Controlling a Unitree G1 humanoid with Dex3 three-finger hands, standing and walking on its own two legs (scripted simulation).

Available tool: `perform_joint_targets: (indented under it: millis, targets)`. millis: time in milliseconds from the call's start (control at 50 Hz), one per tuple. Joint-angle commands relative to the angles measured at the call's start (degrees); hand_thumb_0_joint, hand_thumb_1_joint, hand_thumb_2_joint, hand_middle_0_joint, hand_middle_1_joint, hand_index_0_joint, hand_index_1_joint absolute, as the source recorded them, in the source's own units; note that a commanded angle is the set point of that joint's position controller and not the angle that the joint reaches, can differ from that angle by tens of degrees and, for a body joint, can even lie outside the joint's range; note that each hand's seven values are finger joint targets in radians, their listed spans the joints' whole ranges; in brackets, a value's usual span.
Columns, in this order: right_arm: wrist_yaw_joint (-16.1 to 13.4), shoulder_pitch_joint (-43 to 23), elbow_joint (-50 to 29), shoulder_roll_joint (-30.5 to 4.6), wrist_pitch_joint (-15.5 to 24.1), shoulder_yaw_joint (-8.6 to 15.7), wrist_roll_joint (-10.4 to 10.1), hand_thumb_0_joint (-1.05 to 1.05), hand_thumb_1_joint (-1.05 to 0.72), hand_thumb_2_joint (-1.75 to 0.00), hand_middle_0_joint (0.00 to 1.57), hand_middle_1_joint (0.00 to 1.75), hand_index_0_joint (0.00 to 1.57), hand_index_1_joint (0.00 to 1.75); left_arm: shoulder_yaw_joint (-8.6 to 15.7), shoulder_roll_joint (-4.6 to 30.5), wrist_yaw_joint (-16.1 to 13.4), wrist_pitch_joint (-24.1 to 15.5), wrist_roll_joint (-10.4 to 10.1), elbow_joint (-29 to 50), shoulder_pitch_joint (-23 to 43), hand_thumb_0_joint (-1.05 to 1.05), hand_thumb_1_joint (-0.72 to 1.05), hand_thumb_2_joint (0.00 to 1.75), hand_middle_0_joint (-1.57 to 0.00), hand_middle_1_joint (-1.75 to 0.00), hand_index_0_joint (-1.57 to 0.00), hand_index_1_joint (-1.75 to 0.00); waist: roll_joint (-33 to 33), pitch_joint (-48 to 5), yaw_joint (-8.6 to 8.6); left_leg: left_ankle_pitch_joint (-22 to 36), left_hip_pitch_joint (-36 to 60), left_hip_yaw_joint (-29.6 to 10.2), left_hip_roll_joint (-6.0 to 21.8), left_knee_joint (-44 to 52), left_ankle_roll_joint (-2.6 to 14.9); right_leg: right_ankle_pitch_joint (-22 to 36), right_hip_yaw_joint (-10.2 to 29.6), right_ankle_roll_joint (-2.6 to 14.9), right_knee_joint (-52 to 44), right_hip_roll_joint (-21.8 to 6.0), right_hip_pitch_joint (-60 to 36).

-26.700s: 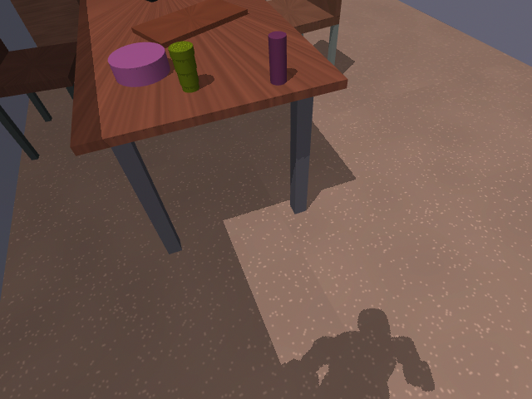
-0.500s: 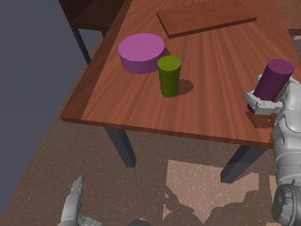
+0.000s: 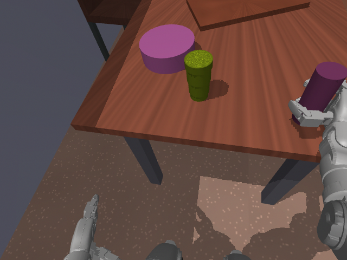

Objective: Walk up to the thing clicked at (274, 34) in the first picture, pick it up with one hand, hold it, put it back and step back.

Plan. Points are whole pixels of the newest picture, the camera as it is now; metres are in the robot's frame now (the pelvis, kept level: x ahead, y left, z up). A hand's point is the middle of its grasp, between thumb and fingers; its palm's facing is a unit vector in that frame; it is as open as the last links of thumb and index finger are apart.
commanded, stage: lower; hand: right
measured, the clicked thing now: (316, 97) +0.46 -0.22 +0.10
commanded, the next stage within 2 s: loosen in 0.58 s
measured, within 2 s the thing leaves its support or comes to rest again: rests again in 0.50 s
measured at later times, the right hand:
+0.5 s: hand (305, 113) +0.46 -0.22 +0.04, palm faces +0.24 +0.97 +0.01, open 8.1 cm
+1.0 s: hand (309, 113) +0.45 -0.23 +0.05, palm faces +0.25 +0.97 +0.01, open 8.7 cm
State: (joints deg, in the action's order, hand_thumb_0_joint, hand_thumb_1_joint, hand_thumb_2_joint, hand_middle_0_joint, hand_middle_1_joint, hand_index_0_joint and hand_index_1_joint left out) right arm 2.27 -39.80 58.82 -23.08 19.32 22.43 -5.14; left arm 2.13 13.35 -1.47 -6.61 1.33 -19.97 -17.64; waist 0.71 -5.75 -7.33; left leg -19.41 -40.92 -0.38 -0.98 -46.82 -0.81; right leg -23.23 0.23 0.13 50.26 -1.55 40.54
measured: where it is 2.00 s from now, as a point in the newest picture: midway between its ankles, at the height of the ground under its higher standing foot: outside the picture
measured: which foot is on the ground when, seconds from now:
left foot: down 0.00-1.00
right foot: down 0.00-1.00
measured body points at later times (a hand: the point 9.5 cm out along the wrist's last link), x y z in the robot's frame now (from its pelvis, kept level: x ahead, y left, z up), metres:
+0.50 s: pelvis +0.01 +0.00 -0.01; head +0.08 -0.02 +0.43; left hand +0.16 +0.27 -0.04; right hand +0.44 -0.27 +0.05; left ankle +0.03 +0.13 -0.70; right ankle +0.01 -0.11 -0.70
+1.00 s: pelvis +0.00 +0.00 -0.02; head +0.08 -0.03 +0.43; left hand +0.16 +0.26 -0.04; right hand +0.43 -0.28 +0.05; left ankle +0.03 +0.13 -0.70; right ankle +0.01 -0.11 -0.70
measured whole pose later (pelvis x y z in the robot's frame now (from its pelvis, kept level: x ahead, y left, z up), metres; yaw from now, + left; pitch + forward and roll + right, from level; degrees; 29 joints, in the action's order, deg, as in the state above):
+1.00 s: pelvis +0.00 +0.00 -0.02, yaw +0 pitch +15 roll +2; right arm 3.2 -35.2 54.6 -21.4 22.5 24.3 -5.1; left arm 2.9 13.5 -0.8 -3.9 1.9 -12.7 -20.3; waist 0.8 -7.1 -7.4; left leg -22.7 -45.6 0.0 -0.8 -53.0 -0.9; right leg -26.4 0.7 0.2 56.3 -1.4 45.3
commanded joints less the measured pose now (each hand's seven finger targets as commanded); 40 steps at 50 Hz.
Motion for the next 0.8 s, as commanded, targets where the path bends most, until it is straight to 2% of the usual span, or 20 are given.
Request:
perform_joint_targets:
  millis: [0,60,120,160,200,240,280,320,360,400,420,480,540,580,600,620,640,700,760,780]
  targets:
    - [0.0,-28.7,-17.5,-16.1,5.7,3.1,-0.8,0.0,-0.33,-1.28,1.29,1.4,1.32,1.4,4.0,8.9,-0.8,-3.4,-0.1,13.8,3.5,0.0,-0.56,0.07,-0.05,-0.04,-0.04,-0.05,-7.5,-29.1,0.89,14.2,11.4,1.0,-0.6,3.4,1.39,17.1,1.2,0.2,-5.5,0.5,-14.9]
    - [0.1,-24.0,-11.0,-12.4,5.5,2.0,-0.7,0.0,-0.35,-1.29,1.3,1.4,1.33,1.4,4.0,8.0,-0.5,-2.7,0.3,9.7,-1.4,0.0,-0.55,0.07,-0.05,-0.05,-0.04,-0.05,-6.5,-22.9,0.31,12.8,8.3,1.4,-1.0,3.1,1.64,16.2,1.4,0.17,-5.5,0.6,-12.2]
    - [-0.2,-29.5,-19.5,-16.4,7.1,3.3,-0.4,0.0,-0.38,-1.29,1.31,1.4,1.33,1.4,5.8,10.6,-0.8,-2.9,0.5,14.6,1.1,0.0,-0.56,0.07,-0.05,-0.04,-0.04,-0.05,-9.0,-29.5,0.24,15.0,9.3,1.3,-0.9,2.0,1.66,20.4,1.6,-0.12,-4.4,0.2,-16.2]
    - [-0.3,-24.3,-13.4,-13.4,6.3,2.6,-0.2,0.0,-0.38,-1.3,1.31,1.41,1.34,1.41,4.4,8.2,-0.4,-2.3,0.7,9.6,-3.4,0.0,-0.55,0.07,-0.05,-0.05,-0.04,-0.05,-7.1,-23.3,0.78,14.7,8.0,1.2,-0.9,1.9,1.71,19.0,1.1,0.15,-3.9,0.6,-12.4]
    - [0.2,-22.5,-9.8,-10.0,6.5,1.5,-0.5,0.0,-0.35,-1.29,1.3,1.4,1.33,1.4,4.3,7.9,-0.1,-2.5,0.6,11.5,-0.8,0.0,-0.56,0.07,-0.05,-0.05,-0.04,-0.05,-5.1,-22.4,-0.85,13.9,6.7,1.2,-0.9,1.6,1.53,17.1,1.4,0.4,-3.6,0.5,-10.6]
    - [-0.3,-29.9,-21.2,-18.9,7.8,5.0,0.2,0.0,-0.37,-1.29,1.3,1.4,1.33,1.4,7.0,11.8,-0.7,-2.9,0.5,17.4,2.8,0.0,-0.55,0.06,-0.05,-0.04,-0.04,-0.05,-8.6,-31.2,0.5,14.8,8.4,1.0,-0.8,1.1,1.59,19.4,1.5,0.14,-3.2,0.2,-15.7]
    - [-0.2,-25.6,-13.8,-11.9,7.2,1.5,0.0,0.0,-0.36,-1.3,1.31,1.41,1.34,1.41,5.6,9.1,-0.4,-2.2,0.9,11.5,-2.9,0.0,-0.56,0.07,-0.05,-0.05,-0.04,-0.05,-7.2,-23.3,-0.27,12.9,6.0,1.3,-0.9,1.1,1.76,17.0,1.3,0.12,-3.2,0.4,-12.1]
    - [0.4,-20.9,-9.7,-8.3,6.7,0.8,-0.6,0.0,-0.33,-1.29,1.29,1.4,1.32,1.4,4.1,7.4,0.1,-2.2,0.5,12.7,-2.3,0.0,-0.56,0.07,-0.05,-0.05,-0.04,-0.06,-5.0,-22.6,-0.74,12.7,5.9,1.3,-1.0,1.0,1.52,15.7,1.5,0.38,-3.2,0.6,-10.1]
    - [0.1,-28.0,-21.3,-18.4,8.2,5.3,-0.1,0.0,-0.36,-1.28,1.29,1.39,1.32,1.39,6.7,11.3,-0.7,-2.6,0.5,19.6,2.2,0.0,-0.56,0.07,-0.05,-0.04,-0.04,-0.05,-7.7,-33.8,0.48,16.4,10.5,0.8,-0.6,0.4,1.4,19.2,1.2,0.26,-2.2,0.6,-14.9]
    - [0.9,-21.9,-12.5,-11.3,7.1,1.5,-0.2,0.0,-0.37,-1.28,1.31,1.4,1.33,1.4,4.5,8.1,-0.2,-1.6,0.9,11.1,-5.9,0.0,-0.55,0.06,-0.05,-0.05,-0.04,-0.05,-8.0,-23.6,-0.39,15.7,5.9,1.1,-0.9,0.0,1.65,20.1,1.0,0.06,-1.8,0.7,-11.4]
    - [1.2,-19.5,-10.7,-10.2,7.1,1.7,-0.5,0.0,-0.36,-1.27,1.31,1.39,1.34,1.39,4.4,7.5,0.1,-1.4,0.7,9.9,-6.4,0.0,-0.56,0.06,-0.05,-0.05,-0.04,-0.05,-7.6,-21.5,-0.34,14.4,4.5,1.4,-0.9,-0.4,1.71,20.0,1.6,-0.14,-1.9,0.5,-10.2]
    - [0.5,-26.6,-21.1,-17.5,8.6,5.7,-0.4,0.0,-0.38,-1.28,1.3,1.4,1.33,1.4,6.5,10.4,-0.3,-1.8,0.7,18.2,0.1,0.0,-0.56,0.07,-0.05,-0.04,-0.04,-0.05,-10.1,-31.3,1.12,15.3,8.2,1.0,-0.7,-0.7,1.7,20.5,1.3,-0.12,-1.7,0.5,-14.0]
    - [0.9,-20.9,-14.5,-9.4,8.1,1.7,-0.9,0.0,-0.38,-1.27,1.3,1.39,1.33,1.39,4.0,7.1,0.1,-1.5,0.7,14.1,-3.6,0.0,-0.55,0.06,-0.05,-0.05,-0.04,-0.05,-6.4,-23.7,-0.33,14.3,6.1,0.9,-0.8,-0.8,1.45,17.1,1.2,0.34,-0.9,0.8,-9.0]
    - [0.5,-23.5,-21.2,-16.9,8.8,5.6,-0.5,0.0,-0.39,-1.28,1.3,1.39,1.32,1.39,7.8,11.8,-0.7,-1.8,0.4,19.8,0.4,0.0,-0.56,0.06,-0.05,-0.05,-0.04,-0.05,-5.9,-31.2,0.28,16.5,10.2,0.3,-0.4,-0.7,1.1,17.5,0.8,0.68,-0.5,0.9,-11.0]
    - [0.4,-23.2,-21.0,-18.0,8.5,5.7,0.0,0.0,-0.38,-1.29,1.3,1.4,1.33,1.4,8.5,12.3,-0.9,-1.4,0.6,18.6,-1.5,0.0,-0.56,0.07,-0.05,-0.04,-0.04,-0.05,-7.1,-30.5,0.13,16.0,9.6,0.3,-0.4,-0.6,1.14,16.9,0.6,0.67,-0.7,1.0,-11.4]
    - [0.5,-20.7,-16.9,-14.1,8.0,3.8,-0.1,0.0,-0.36,-1.3,1.31,1.42,1.34,1.42,7.2,10.6,-0.6,-1.1,0.8,16.1,-4.2,0.0,-0.56,0.06,-0.05,-0.05,-0.04,-0.05,-6.7,-26.0,-0.36,14.7,7.9,0.4,-0.5,-0.4,1.26,15.7,0.5,0.69,-0.9,1.0,-9.8]
    - [0.9,-17.2,-12.0,-8.4,7.4,1.3,-0.6,0.0,-0.37,-1.29,1.3,1.4,1.33,1.4,5.7,8.1,-0.1,-0.8,0.8,12.5,-6.5,0.0,-0.55,0.06,-0.05,-0.05,-0.04,-0.05,-5.5,-20.0,-0.77,13.2,5.6,0.8,-0.7,-0.3,1.39,14.6,0.8,0.61,-1.3,1.1,-7.3]
    - [0.8,-24.2,-22.3,-15.4,8.5,4.4,-0.6,0.0,-0.21,-1.12,1.26,1.25,1.27,1.25,5.5,9.4,-0.4,-1.4,0.4,19.6,0.1,0.0,-0.51,0.03,-0.06,-0.05,-0.06,-0.04,-7.6,-29.9,1.04,14.9,9.2,0.5,-0.4,-0.9,1.31,16.8,0.8,0.45,-0.9,0.9,-10.8]
    - [1.4,-19.1,-15.4,-9.7,7.5,1.6,-1.0,0.0,-0.08,-0.88,1.18,1.01,1.18,1.01,5.1,8.2,-0.4,-0.8,0.4,14.1,-5.0,0.0,-0.51,0.04,-0.06,-0.06,-0.06,-0.05,-6.5,-21.8,-0.58,12.9,5.3,1.0,-0.6,-0.8,1.3,14.8,1.1,0.35,-1.3,0.8,-8.3]
    - [1.1,-19.6,-16.9,-11.9,7.8,3.1,-1.0,0.0,-0.03,-0.8,1.15,0.94,1.15,0.95,5.3,8.4,-0.4,-0.9,0.3,15.2,-3.5,0.0,-0.52,0.04,-0.06,-0.06,-0.07,-0.05,-6.4,-23.4,0.19,13.3,6.4,0.7,-0.4,-0.8,1.23,15.2,1.1,0.49,-1.1,1.0,-8.2]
